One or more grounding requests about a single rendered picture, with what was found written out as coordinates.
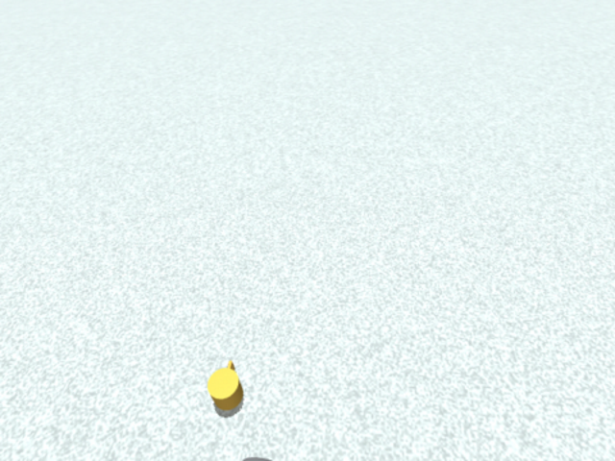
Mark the mug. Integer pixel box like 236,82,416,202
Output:
208,360,243,410

